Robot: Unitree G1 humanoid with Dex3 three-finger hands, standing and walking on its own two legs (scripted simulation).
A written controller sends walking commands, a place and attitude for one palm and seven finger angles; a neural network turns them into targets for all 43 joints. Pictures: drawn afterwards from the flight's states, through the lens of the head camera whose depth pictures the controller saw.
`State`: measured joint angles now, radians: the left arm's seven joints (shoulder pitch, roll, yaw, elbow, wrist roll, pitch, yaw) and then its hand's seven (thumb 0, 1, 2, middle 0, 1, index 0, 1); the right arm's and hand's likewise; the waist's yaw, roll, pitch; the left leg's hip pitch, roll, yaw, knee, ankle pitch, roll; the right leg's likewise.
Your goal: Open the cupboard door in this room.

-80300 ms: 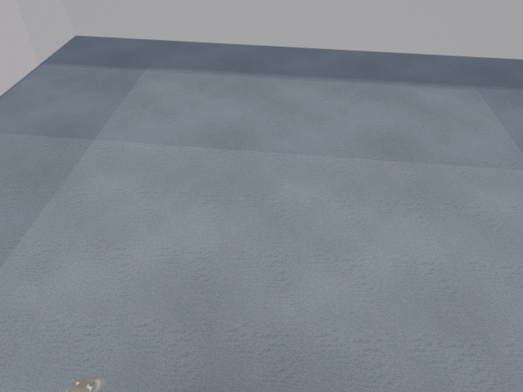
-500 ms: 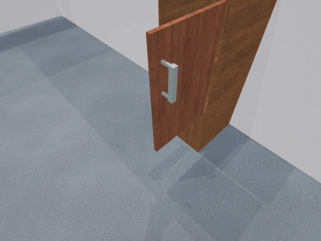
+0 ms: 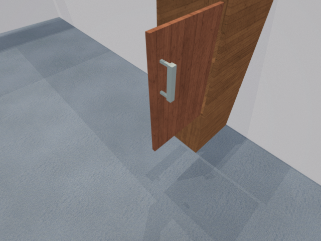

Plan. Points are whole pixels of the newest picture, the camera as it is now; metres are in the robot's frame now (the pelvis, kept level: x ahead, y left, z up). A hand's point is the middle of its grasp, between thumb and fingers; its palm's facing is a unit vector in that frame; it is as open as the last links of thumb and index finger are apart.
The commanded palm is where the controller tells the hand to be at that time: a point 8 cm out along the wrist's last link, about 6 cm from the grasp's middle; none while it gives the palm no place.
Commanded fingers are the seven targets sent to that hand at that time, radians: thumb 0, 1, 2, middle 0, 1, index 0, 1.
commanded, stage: look to check the result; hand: left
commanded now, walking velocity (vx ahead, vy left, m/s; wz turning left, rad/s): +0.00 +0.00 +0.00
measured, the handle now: (166, 81) +0.60 +0.01 +0.07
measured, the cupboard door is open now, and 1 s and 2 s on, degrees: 90 90 90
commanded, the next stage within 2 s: stand and wait in 0.52 s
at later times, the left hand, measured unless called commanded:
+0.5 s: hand out of the picture +0.01 +0.15 -0.17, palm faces +0.05 -0.98 -0.18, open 7.4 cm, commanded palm none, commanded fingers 0.00 0.90 0.90 -0.20 -0.30 -0.20 -0.30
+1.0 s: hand out of the picture +0.02 +0.15 -0.17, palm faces +0.05 -0.98 -0.18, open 7.4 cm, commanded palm none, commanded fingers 0.00 0.90 0.90 -0.20 -0.30 -0.20 -0.30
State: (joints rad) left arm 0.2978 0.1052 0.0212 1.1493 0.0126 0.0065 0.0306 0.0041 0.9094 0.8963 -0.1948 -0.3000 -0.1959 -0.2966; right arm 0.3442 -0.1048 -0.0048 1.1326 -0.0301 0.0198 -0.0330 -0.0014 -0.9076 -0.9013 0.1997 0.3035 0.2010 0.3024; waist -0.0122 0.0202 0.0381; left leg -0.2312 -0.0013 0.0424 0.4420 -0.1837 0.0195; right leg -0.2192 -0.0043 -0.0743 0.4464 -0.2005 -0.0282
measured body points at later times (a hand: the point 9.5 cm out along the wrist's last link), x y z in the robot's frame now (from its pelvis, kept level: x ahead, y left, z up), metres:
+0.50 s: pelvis +0.02 -0.01 +0.00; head +0.03 -0.02 +0.45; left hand +0.01 +0.20 -0.16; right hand +0.00 -0.21 -0.17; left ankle +0.04 +0.11 -0.74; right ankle +0.03 -0.10 -0.74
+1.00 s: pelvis +0.03 -0.02 +0.00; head +0.05 -0.03 +0.45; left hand +0.02 +0.20 -0.15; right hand +0.02 -0.22 -0.17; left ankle +0.04 +0.11 -0.74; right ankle +0.03 -0.10 -0.74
